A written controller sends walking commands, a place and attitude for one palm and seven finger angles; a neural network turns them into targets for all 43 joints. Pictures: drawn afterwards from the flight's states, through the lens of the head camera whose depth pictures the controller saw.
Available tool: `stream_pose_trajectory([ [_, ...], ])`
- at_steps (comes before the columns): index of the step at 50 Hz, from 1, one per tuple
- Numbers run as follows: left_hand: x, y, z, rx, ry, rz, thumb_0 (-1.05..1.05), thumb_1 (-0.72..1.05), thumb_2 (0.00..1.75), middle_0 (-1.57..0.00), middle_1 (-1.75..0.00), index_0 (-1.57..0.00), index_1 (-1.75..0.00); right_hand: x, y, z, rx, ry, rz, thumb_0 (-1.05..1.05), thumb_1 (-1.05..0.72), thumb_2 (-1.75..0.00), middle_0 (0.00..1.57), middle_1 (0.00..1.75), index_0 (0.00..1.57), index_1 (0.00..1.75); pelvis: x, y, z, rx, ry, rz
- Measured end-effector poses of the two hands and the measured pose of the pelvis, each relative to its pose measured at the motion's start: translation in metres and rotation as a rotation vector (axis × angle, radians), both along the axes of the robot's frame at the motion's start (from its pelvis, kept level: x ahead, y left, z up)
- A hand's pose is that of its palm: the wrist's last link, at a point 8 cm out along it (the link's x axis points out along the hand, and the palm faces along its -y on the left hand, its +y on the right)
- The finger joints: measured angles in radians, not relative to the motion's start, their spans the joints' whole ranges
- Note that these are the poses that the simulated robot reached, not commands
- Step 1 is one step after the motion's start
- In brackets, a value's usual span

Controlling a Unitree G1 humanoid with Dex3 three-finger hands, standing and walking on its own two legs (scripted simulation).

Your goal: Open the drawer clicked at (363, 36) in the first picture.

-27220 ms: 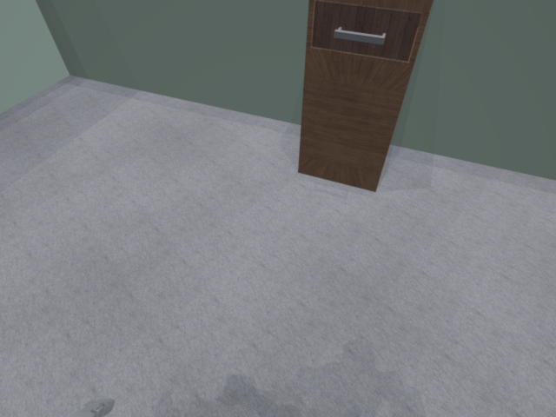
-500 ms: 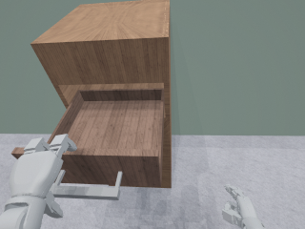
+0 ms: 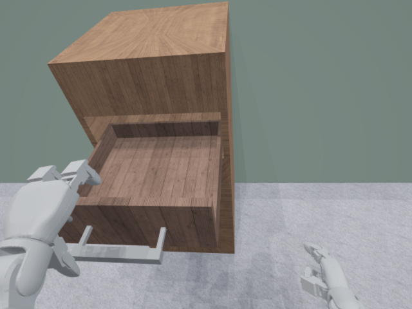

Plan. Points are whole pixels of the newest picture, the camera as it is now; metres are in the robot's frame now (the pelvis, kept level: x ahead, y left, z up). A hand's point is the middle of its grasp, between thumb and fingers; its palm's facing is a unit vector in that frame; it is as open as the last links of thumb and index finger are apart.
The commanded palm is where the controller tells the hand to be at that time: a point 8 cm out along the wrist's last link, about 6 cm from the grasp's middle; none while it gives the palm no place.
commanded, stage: draw the hand back to the body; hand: left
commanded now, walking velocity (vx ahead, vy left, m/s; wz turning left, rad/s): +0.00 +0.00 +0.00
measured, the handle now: (120, 243) +0.23 +0.24 +0.00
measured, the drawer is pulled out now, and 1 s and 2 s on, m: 0.30 0.30 0.30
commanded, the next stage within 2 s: step back with the hand held close in 1.64 s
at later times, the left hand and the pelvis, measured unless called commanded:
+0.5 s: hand (69, 229) +0.18 +0.25 +0.14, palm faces +0.08 -0.07 -0.99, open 13.9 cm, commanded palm +0.14 +0.25 +0.20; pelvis +0.00 +0.00 +0.00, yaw +0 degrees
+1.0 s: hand (78, 200) +0.20 +0.22 +0.19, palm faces +0.43 -0.82 -0.37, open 12.5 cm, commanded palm +0.14 +0.27 +0.20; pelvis +0.02 -0.01 +0.00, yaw +1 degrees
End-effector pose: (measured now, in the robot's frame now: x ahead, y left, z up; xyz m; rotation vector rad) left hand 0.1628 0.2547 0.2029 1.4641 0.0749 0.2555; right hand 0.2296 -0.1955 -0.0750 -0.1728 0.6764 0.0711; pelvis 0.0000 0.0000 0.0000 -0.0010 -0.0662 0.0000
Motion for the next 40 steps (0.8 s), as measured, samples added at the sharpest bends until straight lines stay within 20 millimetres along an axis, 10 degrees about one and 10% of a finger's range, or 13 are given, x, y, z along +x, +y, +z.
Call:
stream_pose_trajectory([
  [33,-0.011,0.002,0.001,0.073,-0.029,-0.063,0.00,-0.49,0.30,-0.32,-1.20,-0.32,-1.20,-0.008,-0.008,-0.005,-0.032,0.007,-0.005,0.01,-0.91,-0.90,0.20,0.30,0.20,0.29,0.000,-0.003,-0.002,-0.002,0.012,0.005],
  [40,-0.009,0.014,-0.015,-0.803,-0.363,-0.080,-0.01,-0.43,0.33,-0.31,-1.15,-0.31,-1.16,-0.020,-0.003,0.005,-0.028,-0.088,-0.056,0.01,-0.91,-0.90,0.20,0.30,0.20,0.29,0.003,-0.006,-0.001,-0.005,-0.014,0.015],
])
